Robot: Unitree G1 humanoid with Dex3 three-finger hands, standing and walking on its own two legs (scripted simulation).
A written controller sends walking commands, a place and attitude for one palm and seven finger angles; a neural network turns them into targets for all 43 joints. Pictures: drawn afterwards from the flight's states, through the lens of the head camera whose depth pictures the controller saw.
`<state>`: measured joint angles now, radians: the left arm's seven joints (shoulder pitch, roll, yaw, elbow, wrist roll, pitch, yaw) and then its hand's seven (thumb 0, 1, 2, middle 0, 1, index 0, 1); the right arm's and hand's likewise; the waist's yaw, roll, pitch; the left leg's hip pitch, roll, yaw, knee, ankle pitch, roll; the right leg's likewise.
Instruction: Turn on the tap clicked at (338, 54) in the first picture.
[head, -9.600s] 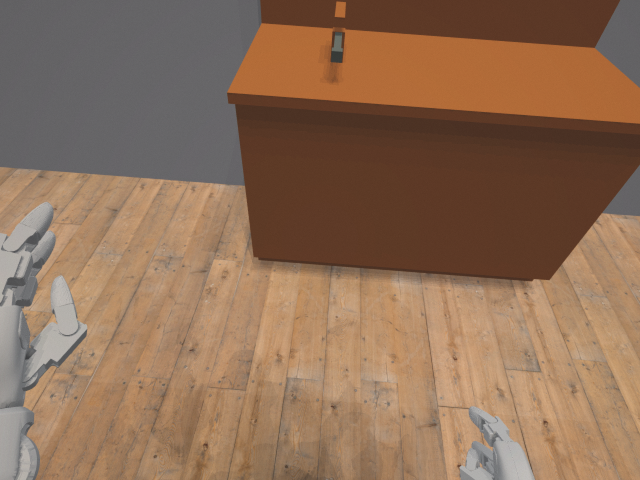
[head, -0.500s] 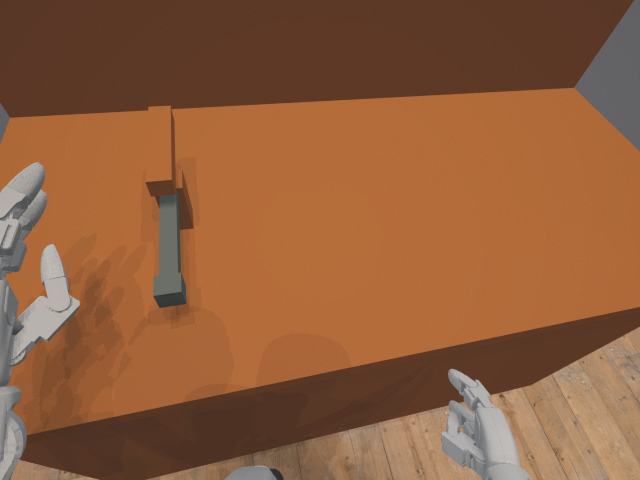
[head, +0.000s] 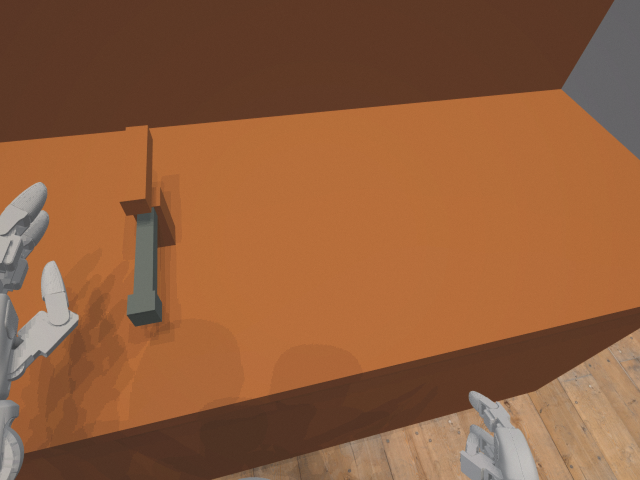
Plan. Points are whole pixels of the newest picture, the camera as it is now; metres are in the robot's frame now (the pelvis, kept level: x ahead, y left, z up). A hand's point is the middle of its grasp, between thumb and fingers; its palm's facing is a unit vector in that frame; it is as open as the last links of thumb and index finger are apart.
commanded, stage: come to a stop and stand still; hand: left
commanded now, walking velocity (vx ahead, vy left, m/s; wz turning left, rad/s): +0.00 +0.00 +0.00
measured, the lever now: (145, 308) +0.27 +0.22 +0.08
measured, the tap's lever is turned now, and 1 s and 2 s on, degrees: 0 0 0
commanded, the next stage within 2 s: look again from close up in 0.28 s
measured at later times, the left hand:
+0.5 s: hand (69, 315) +0.22 +0.25 +0.15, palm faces +0.36 -0.84 -0.40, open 7.4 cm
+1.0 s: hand (77, 316) +0.22 +0.23 +0.16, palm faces +0.34 -0.84 -0.42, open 7.4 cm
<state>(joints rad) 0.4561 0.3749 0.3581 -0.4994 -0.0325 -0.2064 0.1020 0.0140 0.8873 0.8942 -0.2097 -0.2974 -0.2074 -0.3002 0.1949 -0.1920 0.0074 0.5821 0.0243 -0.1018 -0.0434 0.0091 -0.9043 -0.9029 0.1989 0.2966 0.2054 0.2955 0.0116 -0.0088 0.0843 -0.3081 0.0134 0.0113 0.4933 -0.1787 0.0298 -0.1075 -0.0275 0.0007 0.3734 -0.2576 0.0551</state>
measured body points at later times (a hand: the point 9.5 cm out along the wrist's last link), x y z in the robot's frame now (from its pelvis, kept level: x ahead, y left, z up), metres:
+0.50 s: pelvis +0.00 +0.00 +0.00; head +0.03 +0.02 +0.45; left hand +0.20 +0.29 +0.18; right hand +0.19 -0.23 -0.07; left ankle +0.05 +0.10 -0.74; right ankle -0.04 -0.16 -0.74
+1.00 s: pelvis -0.01 -0.01 +0.00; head +0.04 +0.01 +0.45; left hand +0.19 +0.28 +0.19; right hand +0.17 -0.23 -0.08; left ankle +0.05 +0.10 -0.74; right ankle -0.04 -0.16 -0.74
